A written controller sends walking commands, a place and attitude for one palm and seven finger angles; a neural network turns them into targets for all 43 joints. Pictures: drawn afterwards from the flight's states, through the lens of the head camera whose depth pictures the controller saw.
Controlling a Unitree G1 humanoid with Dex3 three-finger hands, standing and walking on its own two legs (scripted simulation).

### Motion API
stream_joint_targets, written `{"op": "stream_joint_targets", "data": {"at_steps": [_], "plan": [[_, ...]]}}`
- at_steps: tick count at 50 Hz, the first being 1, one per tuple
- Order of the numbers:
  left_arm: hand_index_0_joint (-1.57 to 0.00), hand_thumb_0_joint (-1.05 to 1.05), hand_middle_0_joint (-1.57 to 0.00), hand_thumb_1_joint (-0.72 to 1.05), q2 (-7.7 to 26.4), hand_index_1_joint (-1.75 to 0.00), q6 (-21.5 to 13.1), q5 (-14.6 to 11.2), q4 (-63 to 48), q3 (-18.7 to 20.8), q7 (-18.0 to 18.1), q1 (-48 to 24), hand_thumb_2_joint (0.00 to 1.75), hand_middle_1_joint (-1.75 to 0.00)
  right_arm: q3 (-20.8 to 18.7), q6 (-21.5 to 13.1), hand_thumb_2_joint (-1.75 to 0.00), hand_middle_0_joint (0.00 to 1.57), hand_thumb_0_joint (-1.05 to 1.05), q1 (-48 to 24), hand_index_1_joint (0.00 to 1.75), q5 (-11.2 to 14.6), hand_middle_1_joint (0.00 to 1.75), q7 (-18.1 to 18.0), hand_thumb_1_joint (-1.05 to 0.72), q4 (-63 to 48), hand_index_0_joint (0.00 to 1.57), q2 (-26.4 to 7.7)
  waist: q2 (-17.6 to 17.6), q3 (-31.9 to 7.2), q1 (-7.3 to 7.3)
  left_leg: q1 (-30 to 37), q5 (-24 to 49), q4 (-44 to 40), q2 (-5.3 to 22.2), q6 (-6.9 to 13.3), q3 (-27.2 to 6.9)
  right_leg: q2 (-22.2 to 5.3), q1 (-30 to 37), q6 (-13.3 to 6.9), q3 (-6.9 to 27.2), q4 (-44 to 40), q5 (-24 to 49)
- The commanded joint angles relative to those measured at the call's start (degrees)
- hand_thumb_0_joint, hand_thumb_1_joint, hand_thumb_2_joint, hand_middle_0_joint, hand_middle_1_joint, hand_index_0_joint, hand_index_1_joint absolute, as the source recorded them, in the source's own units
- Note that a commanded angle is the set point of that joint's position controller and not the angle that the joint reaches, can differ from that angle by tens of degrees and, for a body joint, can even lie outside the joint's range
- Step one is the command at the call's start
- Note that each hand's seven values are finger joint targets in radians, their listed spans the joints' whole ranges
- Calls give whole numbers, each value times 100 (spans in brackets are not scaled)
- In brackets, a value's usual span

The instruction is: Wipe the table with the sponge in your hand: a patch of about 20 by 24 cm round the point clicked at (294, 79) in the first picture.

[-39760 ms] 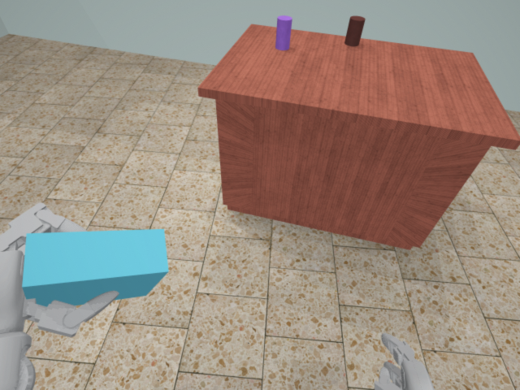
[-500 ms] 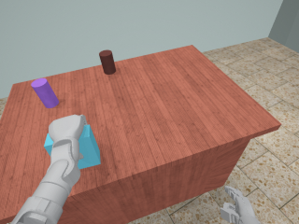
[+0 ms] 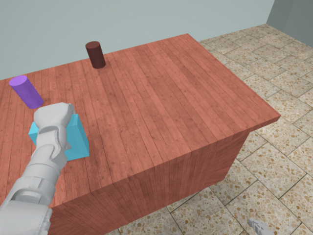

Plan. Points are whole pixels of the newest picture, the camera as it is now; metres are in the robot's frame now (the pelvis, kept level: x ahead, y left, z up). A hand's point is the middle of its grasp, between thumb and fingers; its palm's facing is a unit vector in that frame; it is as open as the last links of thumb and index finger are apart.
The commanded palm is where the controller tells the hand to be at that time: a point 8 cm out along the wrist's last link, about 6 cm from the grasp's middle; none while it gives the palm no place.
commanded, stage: wipe forward along the middle lane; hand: left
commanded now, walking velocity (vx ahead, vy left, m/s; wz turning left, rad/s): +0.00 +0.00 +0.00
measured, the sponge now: (65, 145) +0.36 +0.31 +0.00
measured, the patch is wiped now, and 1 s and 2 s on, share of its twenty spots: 0.95 0.95 1.00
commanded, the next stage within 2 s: slide back across to the first lane in 0.64 s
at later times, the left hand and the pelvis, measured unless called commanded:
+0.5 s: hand (60, 115) +0.43 +0.32 +0.06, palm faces -0.11 +0.00 -0.99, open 9.7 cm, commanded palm +0.41 +0.32 +0.09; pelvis +0.01 +0.01 +0.00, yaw +0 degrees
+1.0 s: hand (51, 109) +0.45 +0.36 +0.06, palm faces -0.09 -0.03 -1.00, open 9.7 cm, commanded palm +0.42 +0.37 +0.11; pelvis +0.02 +0.04 +0.00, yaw -2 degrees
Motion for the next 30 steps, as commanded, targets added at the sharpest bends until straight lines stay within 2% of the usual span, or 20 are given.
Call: {"op": "stream_joint_targets", "data": {"at_steps": [1, 2, 3, 4, 5, 7, 10, 11, 12, 13, 14, 15, 17, 19, 21, 24, 26, 27, 28, 30], "plan": [[-120, 0, -120, 10, 1469, -160, 13, 297, 86, 289, 313, -1928, 130, -160, -207, -263, -90, 20, 0, -400, 30, -24, 30, -61, -90, -728, 20, -695, -813, -900, -170, -264, -30, -342, -166, 270, 96, -173, 745, 16, 352, -625, -137], [-120, 0, -120, 10, 1567, -160, -30, 310, 60, 363, 322, -2087, 130, -160, -208, -269, -90, 20, 0, -402, 30, -19, 30, -61, -90, -719, 20, -699, -655, -1015, -151, -229, 8, -369, -154, 262, 68, -156, 744, -13, 375, -612, -131], [-120, 0, -120, 10, 1482, -160, -56, 335, 120, 241, 342, -2198, 130, -160, -223, -273, -90, 20, 0, -324, 30, -22, 30, -56, -90, -702, 20, -687, -548, -1102, -200, -175, 50, -308, -149, 277, 87, -162, 720, -5, 310, -560, -62], [-120, 0, -120, 10, 1491, -160, -61, 356, 249, 281, 359, -2100, 130, -160, -234, -268, -90, 20, 0, -267, 30, -29, 30, -43, -90, -685, 20, -679, -475, -1199, -157, -150, 150, -284, -144, 270, 94, -160, 742, -24, 304, -526, 69], [-120, 0, -120, 10, 1430, -160, -73, 355, 276, 225, 361, -2097, 130, -160, -232, -265, -90, 20, 0, -247, 30, -29, 30, -31, -90, -693, 20, -675, -499, -1241, -180, -155, 203, -260, -142, 271, 105, -163, 772, -15, 306, -523, 187], [-120, 0, -120, 10, 1620, -160, -101, 338, 381, 411, 394, -2226, 130, -160, -236, -251, -90, 20, 0, -214, 30, -34, 30, -34, -90, -667, 20, -701, -579, -1355, -182, -211, 264, -257, -130, 271, 77, -145, 824, -21, 337, -509, 284], [-120, 0, -120, 10, 1677, -160, -154, 357, 609, 369, 439, -2468, 130, -160, -238, -244, -90, 20, 0, -88, 30, -42, 30, -29, -90, -628, 20, -721, -740, -1252, -299, -347, 184, -197, -112, 276, 94, -159, 723, 21, 291, -480, 287], [-120, 0, -120, 10, 1699, -160, -162, 358, 686, 378, 447, -2469, 130, -160, -238, -247, -90, 20, 0, -58, 30, -38, 30, -23, -90, -628, 20, -729, -758, -1237, -290, -382, 179, -206, -112, 274, 92, -158, 718, 24, 284, -480, 280], [-120, 0, -120, 10, 1864, -160, -191, 376, 671, 512, 459, -2620, 130, -160, -238, -246, -90, 20, 0, -62, 30, -42, 30, -28, -90, -597, 20, -750, -730, -1342, -297, -377, 242, -210, -107, 275, 61, -143, 724, 8, 309, -464, 315], [-120, 0, -120, 10, 1757, -160, -196, 398, 718, 342, 470, -2765, 130, -160, -238, -243, -90, 20, 0, 15, 30, -38, 30, -25, -90, -594, 20, -740, -658, -1311, -364, -380, 239, -181, -109, 285, 79, -153, 673, 25, 266, -437, 331], [-120, 0, -120, 10, 1823, -160, -187, 436, 832, 400, 488, -2769, 130, -160, -247, -237, -90, 20, 0, 59, 30, -44, 30, -19, -90, -561, 20, -743, -658, -1342, -349, -372, 261, -162, -95, 275, 71, -148, 629, 16, 238, -408, 332], [-120, 0, -120, 10, 1655, -160, -177, 443, 885, 251, 487, -2800, 130, -160, -246, -247, -90, 20, 0, 60, 30, -43, 30, -2, -90, -569, 20, -731, -567, -1276, -389, -353, 268, -162, -92, 276, 90, -150, 555, 19, 231, -422, 356], [-120, 0, -120, 10, 1734, -160, -205, 458, 881, 385, 495, -2800, 130, -160, -270, -238, -90, 20, 0, 100, 30, -55, 30, 16, -90, -550, 20, -738, -440, -1517, -312, -260, 494, -156, -75, 260, 51, -121, 596, -31, 220, -355, 549], [-120, 0, -120, 10, 1751, -160, -211, 441, 946, 400, 514, -2726, 130, -160, -293, -222, -90, 20, 0, 231, 30, -72, 30, 43, -90, -544, 20, -735, -475, -1717, -300, -226, 636, -72, -74, 265, 73, -116, 702, -14, 190, -289, 777], [-120, 0, -120, 10, 1804, -160, -188, 407, 1062, 418, 515, -2775, 130, -160, -283, -198, -90, 20, 0, 239, 30, -66, 30, 45, -90, -526, 20, -755, -556, -1637, -352, -317, 624, -64, -72, 264, 90, -124, 713, 7, 211, -307, 843], [-120, 0, -120, 10, 2097, -160, -211, 417, 1206, 641, 525, -2717, 130, -160, -295, -166, -90, 20, 0, 333, 30, -76, 30, 56, -90, -489, 20, -794, -669, -1682, -331, -407, 712, -38, -75, 270, 84, -120, 805, 10, 201, -267, 1006], [-120, 0, -120, 10, 1927, -160, -223, 499, 1232, 419, 521, -2982, 130, -160, -293, -169, -90, 20, 0, 352, 30, -77, 30, 70, -90, -463, 20, -796, -558, -1444, -442, -410, 633, -54, -52, 271, 82, -111, 542, 2, 167, -282, 861], [-120, 0, -120, 10, 2075, -160, -248, 516, 1240, 574, 520, -2973, 130, -160, -303, -173, -90, 20, 0, 348, 30, -81, 30, 83, -90, -446, 20, -800, -459, -1501, -380, -386, 760, -56, -44, 267, 40, -101, 563, -38, 176, -262, 930], [-120, 0, -120, 10, 2060, -160, -248, 551, 1280, 502, 516, -2967, 130, -160, -310, -158, -90, 20, 0, 424, 30, -89, 30, 86, -90, -444, 20, -816, -469, -1593, -399, -342, 769, -26, -48, 270, 61, -94, 579, -23, 148, -232, 924], [-120, 0, -120, 10, 2188, -160, -215, 546, 1382, 537, 507, -3039, 130, -160, -290, -144, -90, 20, 0, 427, 30, -75, 30, 87, -90, -468, 20, -829, -491, -1504, -420, -423, 675, -49, -52, 269, 65, -93, 548, -14, 161, -267, 832]]}}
